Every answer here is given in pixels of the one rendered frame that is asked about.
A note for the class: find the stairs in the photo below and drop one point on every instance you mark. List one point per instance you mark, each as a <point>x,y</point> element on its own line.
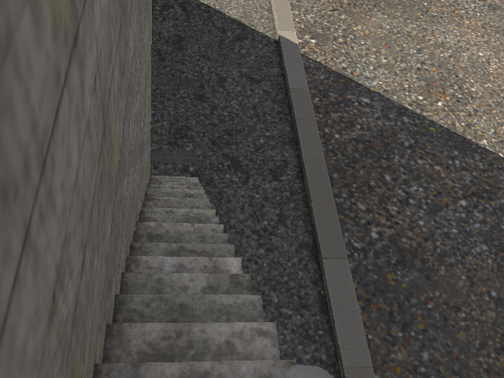
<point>185,308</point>

